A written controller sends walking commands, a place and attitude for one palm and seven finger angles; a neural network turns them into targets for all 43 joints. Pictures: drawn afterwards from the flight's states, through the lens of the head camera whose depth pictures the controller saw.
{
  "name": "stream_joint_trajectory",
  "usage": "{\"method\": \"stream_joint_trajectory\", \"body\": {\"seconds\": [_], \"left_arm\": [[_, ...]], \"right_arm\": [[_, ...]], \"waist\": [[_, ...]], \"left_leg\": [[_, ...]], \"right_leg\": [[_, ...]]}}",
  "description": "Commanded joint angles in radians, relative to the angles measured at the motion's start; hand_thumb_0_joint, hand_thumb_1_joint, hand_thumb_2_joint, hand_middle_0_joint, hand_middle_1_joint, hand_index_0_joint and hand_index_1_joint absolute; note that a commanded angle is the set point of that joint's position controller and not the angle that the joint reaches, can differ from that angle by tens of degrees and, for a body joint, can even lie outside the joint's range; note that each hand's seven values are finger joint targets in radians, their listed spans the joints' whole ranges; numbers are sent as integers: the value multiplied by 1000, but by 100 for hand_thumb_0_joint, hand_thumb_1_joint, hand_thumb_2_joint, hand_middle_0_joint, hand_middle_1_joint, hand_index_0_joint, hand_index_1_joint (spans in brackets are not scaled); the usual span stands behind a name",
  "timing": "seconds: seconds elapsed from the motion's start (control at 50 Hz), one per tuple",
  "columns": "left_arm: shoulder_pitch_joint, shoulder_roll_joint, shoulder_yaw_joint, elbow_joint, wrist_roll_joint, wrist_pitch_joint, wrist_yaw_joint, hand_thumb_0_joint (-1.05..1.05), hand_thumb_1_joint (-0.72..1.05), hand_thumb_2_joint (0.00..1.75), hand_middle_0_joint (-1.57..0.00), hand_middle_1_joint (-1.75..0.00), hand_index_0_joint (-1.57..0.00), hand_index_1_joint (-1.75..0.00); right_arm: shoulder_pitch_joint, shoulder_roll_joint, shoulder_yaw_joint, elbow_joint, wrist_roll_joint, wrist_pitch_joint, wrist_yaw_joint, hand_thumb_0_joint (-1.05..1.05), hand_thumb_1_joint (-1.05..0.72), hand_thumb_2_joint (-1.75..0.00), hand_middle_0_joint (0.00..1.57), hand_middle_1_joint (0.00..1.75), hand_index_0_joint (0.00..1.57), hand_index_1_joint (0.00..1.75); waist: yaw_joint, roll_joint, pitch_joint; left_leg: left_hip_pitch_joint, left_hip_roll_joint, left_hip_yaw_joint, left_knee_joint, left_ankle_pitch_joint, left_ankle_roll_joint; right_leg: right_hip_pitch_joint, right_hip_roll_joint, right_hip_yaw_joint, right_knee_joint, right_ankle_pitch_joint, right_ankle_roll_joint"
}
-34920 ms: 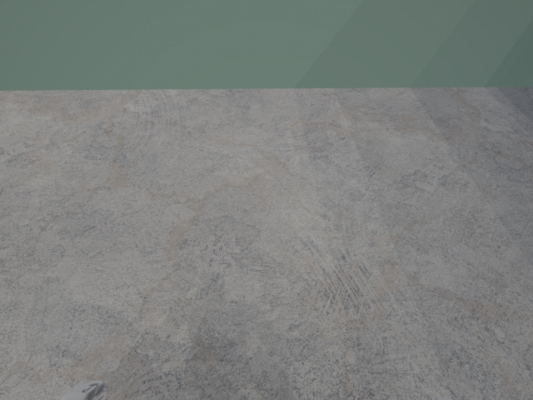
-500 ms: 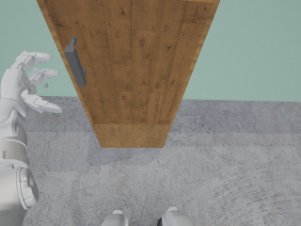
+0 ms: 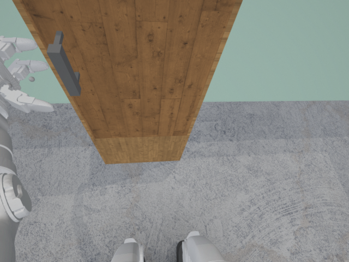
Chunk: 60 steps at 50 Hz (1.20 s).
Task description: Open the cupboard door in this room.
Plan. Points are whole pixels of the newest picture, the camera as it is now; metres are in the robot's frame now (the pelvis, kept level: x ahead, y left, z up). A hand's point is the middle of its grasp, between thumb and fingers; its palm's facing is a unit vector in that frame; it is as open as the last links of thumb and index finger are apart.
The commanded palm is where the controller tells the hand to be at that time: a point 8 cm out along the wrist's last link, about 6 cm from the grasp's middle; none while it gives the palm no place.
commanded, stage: move the hooked fingers beside the handle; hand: left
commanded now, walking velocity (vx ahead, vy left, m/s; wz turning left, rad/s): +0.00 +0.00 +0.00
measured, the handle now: (67, 65) +0.52 +0.21 +0.09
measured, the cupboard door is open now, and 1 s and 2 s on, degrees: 0 0 0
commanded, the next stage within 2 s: slide the fingers in behind the handle in 0.62 s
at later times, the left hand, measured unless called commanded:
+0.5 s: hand (32, 84) +0.47 +0.27 +0.09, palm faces +0.03 -1.00 -0.01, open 14.0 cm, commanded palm +0.45 +0.31 +0.09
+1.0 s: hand (40, 83) +0.47 +0.25 +0.09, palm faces +0.00 -1.00 +0.00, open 14.0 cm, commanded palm +0.45 +0.29 +0.08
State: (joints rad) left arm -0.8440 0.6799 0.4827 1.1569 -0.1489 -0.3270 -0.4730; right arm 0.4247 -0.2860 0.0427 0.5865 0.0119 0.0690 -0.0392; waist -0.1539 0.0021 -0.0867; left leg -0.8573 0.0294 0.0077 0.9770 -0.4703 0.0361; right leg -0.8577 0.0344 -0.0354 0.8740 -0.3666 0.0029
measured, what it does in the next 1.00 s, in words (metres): stands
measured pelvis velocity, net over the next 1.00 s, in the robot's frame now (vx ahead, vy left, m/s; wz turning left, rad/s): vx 0.00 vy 0.00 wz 0.01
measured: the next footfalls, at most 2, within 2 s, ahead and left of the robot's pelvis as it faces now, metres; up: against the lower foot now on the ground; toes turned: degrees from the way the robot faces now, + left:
none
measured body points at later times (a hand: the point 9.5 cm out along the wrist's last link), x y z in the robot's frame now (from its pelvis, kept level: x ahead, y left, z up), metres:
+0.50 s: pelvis +0.00 +0.00 +0.00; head +0.11 +0.04 +0.43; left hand +0.46 +0.32 +0.09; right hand +0.05 -0.27 -0.10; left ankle -0.01 +0.09 -0.68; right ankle +0.02 -0.13 -0.68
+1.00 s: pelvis +0.00 +0.00 +0.00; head +0.11 +0.03 +0.44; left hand +0.46 +0.31 +0.09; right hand +0.02 -0.27 -0.10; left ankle -0.01 +0.09 -0.68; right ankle +0.02 -0.13 -0.68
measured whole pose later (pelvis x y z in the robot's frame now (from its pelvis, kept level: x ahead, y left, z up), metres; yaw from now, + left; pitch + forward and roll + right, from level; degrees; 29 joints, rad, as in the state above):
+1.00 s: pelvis +0.00 +0.00 +0.00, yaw +1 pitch +19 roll -4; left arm -0.81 0.59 0.42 1.11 -0.16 -0.34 -0.42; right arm 0.41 -0.27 0.04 0.60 0.01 0.08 -0.03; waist -0.14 0.00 -0.10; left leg -0.84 0.02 0.00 0.98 -0.47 0.04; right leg -0.83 0.03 -0.05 0.87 -0.37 0.00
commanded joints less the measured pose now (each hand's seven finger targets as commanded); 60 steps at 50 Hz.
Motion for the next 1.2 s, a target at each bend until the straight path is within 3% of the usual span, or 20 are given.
{"method": "stream_joint_trajectory", "body": {"seconds": [0.0, 0.04, 0.12, 0.18, 0.2, 0.22, 0.24, 0.3, 0.5, 0.56, 0.58, 0.62, 0.68, 0.72, 0.78, 0.84, 0.86, 0.96, 1.12, 1.18], "left_arm": [[-364, 284, 43, -275, -29, -67, 12, 0, -50, 30, -30, -120, -30, -120], [-351, 261, 41, -323, -36, -81, 24, 0, -50, 30, -30, -120, -30, -120], [-348, 270, 42, -253, -25, -70, 34, 0, -50, 30, -30, -120, -30, -120], [-356, 257, 31, -315, -23, -86, 36, 0, -50, 30, -30, -120, -30, -120], [-319, 252, 36, -296, -25, -85, 37, 0, -50, 30, -30, -120, -30, -120], [-337, 195, -11, -278, -30, -82, 33, 0, -50, 30, -30, -120, -30, -120], [-341, 194, -10, -239, -32, -76, 33, 0, -50, 30, -30, -120, -30, -120], [-371, 178, -35, -203, -26, -69, 32, 0, -50, 30, -30, -120, -30, -120], [-434, 279, 21, -224, -13, -91, 38, 0, -50, 30, -30, -120, -30, -120], [-438, 221, -18, -242, -25, -89, 31, 0, -50, 30, -30, -120, -30, -120], [-412, 265, 19, -225, -20, -84, 32, 0, -50, 30, -30, -120, -30, -120], [-419, 240, -2, -239, -22, -78, 30, 0, -50, 30, -30, -120, -30, -120], [-355, 285, 42, -211, -25, -67, 28, 0, -50, 30, -30, -120, -30, -120], [-376, 257, 7, -191, -22, -58, 24, 0, -50, 30, -30, -120, -30, -120], [-385, 274, 29, -259, -28, -82, 25, 0, -50, 30, -30, -120, -30, -120], [-386, 176, -33, -253, -42, -85, 25, 0, -50, 30, -30, -120, -30, -120], [-380, 184, -20, -247, -47, -86, 28, 0, -50, 30, -30, -120, -30, -120], [-387, 154, -39, -296, -34, -80, 66, 0, -50, 30, -30, -120, -30, -120], [-379, 114, -55, -294, -14, -94, 123, 0, -50, 30, -30, -120, -30, -120], [-351, 121, -34, -297, -19, -98, 132, 0, -50, 30, -30, -120, -30, -120]], "right_arm": [[139, -190, -72, -66, 0, -6, -10, 0, -90, -90, 20, 30, 20, 30], [135, -184, -77, -67, 0, -7, -5, 0, -90, -90, 20, 30, 20, 30], [126, -182, -70, -60, 4, -2, -6, 0, -90, -90, 20, 30, 20, 30], [117, -179, -72, -68, 3, -5, -7, 0, -90, -90, 20, 30, 20, 30], [118, -178, -72, -69, 3, -4, -6, 0, -90, -90, 20, 30, 20, 30], [110, -174, -68, -67, 5, -6, -5, 0, -90, -90, 20, 30, 20, 30], [108, -176, -69, -59, 6, -6, -7, 0, -90, -90, 20, 30, 20, 30], [102, -181, -64, -61, 7, -9, -13, 0, -90, -90, 20, 30, 20, 30], [106, -189, -60, -56, 2, -16, -19, 0, -90, -90, 20, 30, 20, 30], [108, -181, -58, -59, 1, -17, -15, 0, -90, -90, 20, 30, 20, 30], [114, -189, -62, -53, 2, -13, -17, 0, -90, -90, 20, 30, 20, 30], [113, -185, -62, -57, 2, -12, -15, 0, -90, -90, 20, 30, 20, 30], [117, -188, -61, -63, 3, -9, -14, 0, -90, -90, 20, 30, 20, 30], [115, -184, -57, -65, 5, -6, -14, 0, -90, -90, 20, 30, 20, 30], [121, -188, -64, -68, 1, -8, -15, 0, -90, -90, 20, 30, 20, 30], [117, -180, -66, -54, 1, -10, -8, 0, -90, -90, 20, 30, 20, 30], [121, -182, -67, -53, 1, -10, -10, 0, -90, -90, 20, 30, 20, 30], [118, -176, -69, -55, -1, -13, -4, 0, -90, -90, 20, 30, 20, 30], [100, -167, -70, -59, 0, -15, 4, 0, -90, -90, 20, 30, 20, 30], [99, -166, -71, -67, 1, -17, 6, 0, -90, -90, 20, 30, 20, 30]], "waist": [[31, 199, -494], [31, 192, -527], [20, 155, -432], [31, 223, -486], [37, 196, -482], [16, 177, -447], [9, 132, -404], [1, 150, -373], [9, 161, -469], [5, 198, -466], [15, 169, -479], [8, 174, -485], [25, 156, -472], [9, 126, -410], [23, 173, -482], [3, 170, -441], [7, 134, -436], [17, 186, -454], [17, 153, -435], [27, 117, -465]], "left_leg": [[382, 7, -56, -108, 548, -21], [426, 10, -60, -106, 582, -25], [345, 5, -51, -116, 510, -19], [421, 7, -57, -116, 570, -29], [419, 8, -60, -114, 573, -30], [402, 7, -57, -115, 539, -26], [359, 6, -55, -119, 479, -21], [336, 1, -58, -125, 422, -20], [339, 0, -62, -100, 441, -21], [366, 0, -65, -101, 480, -25], [365, 4, -67, -99, 486, -26], [362, 2, -63, -101, 474, -22], [322, -1, -50, -104, 474, -18], [266, -5, -45, -114, 403, -10], [338, -1, -54, -114, 455, -18], [365, 4, -59, -112, 449, -21], [349, 2, -63, -112, 454, -18], [393, 2, -68, -117, 496, -27], [375, 2, -63, -121, 468, -29], [358, -3, -53, -118, 468, -23]], "right_leg": [[202, 23, 0, -51, 322, -25], [203, 26, -4, -53, 326, -24], [212, 24, -2, -58, 315, -22], [206, 23, -2, -56, 323, -27], [205, 24, -5, -56, 318, -28], [188, 25, -6, -61, 304, -25], [187, 24, -6, -68, 283, -24], [161, 18, -5, -66, 248, -27], [190, 16, 5, -43, 268, -26], [179, 19, -3, -44, 278, -30], [184, 20, -2, -44, 283, -28], [189, 20, -2, -47, 283, -24], [226, 20, 2, -50, 307, -26], [232, 21, 4, -59, 280, -22], [228, 22, 1, -52, 293, -28], [175, 24, -7, -61, 264, -27], [191, 25, -8, -59, 271, -30], [168, 21, -13, -54, 270, -32], [181, 19, -10, -54, 268, -27], [230, 19, -1, -53, 300, -25]]}}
